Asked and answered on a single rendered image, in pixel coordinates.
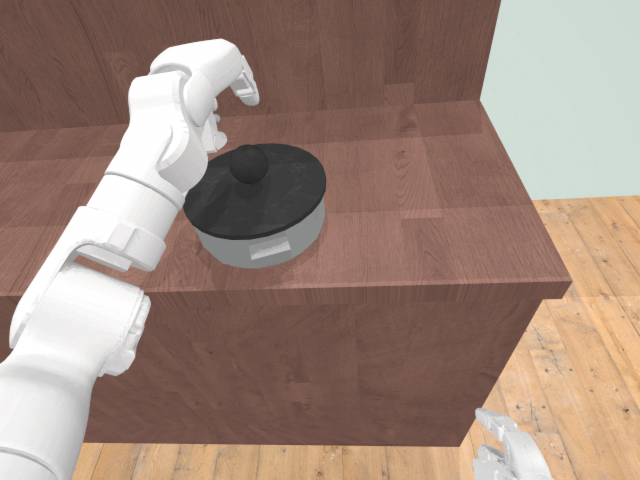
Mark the robot left hand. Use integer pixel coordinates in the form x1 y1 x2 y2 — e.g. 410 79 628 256
150 39 259 154

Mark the lid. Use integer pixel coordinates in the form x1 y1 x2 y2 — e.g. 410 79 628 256
183 143 326 240

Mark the left robot forearm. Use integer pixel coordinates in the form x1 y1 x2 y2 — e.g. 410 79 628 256
9 59 214 349

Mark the robot left upper arm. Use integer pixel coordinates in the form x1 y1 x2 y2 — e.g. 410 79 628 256
0 260 151 480

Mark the knob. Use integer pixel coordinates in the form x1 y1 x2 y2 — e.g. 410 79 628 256
229 144 268 184

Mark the pot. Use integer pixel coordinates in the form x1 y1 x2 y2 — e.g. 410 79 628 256
194 197 326 269

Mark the table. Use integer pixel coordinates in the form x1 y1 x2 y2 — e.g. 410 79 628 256
0 0 573 447

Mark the robot right hand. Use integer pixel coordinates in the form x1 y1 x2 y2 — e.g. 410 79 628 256
472 408 552 480

